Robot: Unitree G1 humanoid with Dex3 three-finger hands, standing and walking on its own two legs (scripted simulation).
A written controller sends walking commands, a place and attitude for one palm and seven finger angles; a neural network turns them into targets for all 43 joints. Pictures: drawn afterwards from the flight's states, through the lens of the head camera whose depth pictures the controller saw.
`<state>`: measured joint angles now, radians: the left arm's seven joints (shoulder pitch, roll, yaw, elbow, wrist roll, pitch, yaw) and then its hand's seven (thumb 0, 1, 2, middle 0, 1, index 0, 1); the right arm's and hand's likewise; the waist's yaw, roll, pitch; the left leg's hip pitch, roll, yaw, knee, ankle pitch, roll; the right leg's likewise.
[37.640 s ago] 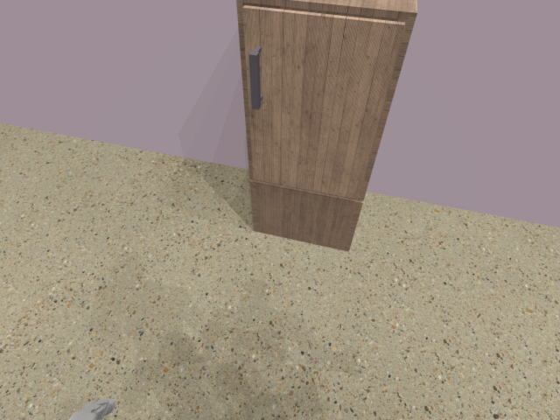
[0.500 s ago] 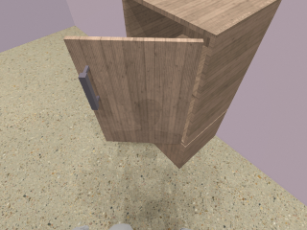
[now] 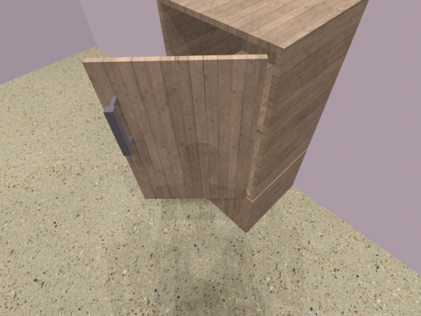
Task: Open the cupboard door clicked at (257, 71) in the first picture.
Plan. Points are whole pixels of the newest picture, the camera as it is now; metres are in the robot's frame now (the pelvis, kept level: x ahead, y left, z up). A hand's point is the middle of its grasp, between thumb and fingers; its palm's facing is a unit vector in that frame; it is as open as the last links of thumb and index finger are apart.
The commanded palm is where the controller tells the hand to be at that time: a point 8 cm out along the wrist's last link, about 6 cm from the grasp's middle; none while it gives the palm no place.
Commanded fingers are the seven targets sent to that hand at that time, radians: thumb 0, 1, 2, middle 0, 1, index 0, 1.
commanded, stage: look again from close up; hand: left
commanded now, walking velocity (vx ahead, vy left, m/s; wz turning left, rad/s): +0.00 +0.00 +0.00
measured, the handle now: (121, 127) +0.55 +0.26 +0.01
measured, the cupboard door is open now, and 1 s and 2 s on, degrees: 45 45 45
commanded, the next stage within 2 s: raise the hand with hooked fingers in 0.50 s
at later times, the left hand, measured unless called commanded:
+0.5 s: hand out of the picture +0.02 +0.17 -0.17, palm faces +0.01 -0.98 -0.21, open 7.3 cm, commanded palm none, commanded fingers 0.00 0.90 0.90 -0.20 -0.30 -0.20 -0.30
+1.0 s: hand (119, 306) +0.15 +0.18 -0.05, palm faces +0.01 -1.00 +0.03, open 8.4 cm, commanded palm +0.12 +0.26 -0.04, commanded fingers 0.00 0.41 0.69 -0.23 -0.62 -0.23 -0.62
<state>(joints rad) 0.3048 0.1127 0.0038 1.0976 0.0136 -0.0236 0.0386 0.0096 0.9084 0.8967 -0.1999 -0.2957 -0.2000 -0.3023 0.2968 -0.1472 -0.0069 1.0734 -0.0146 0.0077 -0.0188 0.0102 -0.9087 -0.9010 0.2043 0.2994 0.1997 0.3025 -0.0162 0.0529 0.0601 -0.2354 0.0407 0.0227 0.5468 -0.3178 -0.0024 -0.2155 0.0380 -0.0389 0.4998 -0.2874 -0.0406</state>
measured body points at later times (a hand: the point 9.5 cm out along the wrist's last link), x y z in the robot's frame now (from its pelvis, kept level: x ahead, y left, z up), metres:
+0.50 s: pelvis +0.01 +0.00 +0.00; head +0.02 -0.01 +0.45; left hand +0.02 +0.23 -0.15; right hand +0.00 -0.22 -0.16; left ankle -0.02 +0.13 -0.74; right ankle -0.01 -0.09 -0.74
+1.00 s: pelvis -0.04 +0.01 -0.07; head +0.01 +0.03 +0.38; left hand +0.14 +0.24 -0.05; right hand +0.21 -0.23 -0.09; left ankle -0.02 +0.13 -0.73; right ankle -0.01 -0.09 -0.73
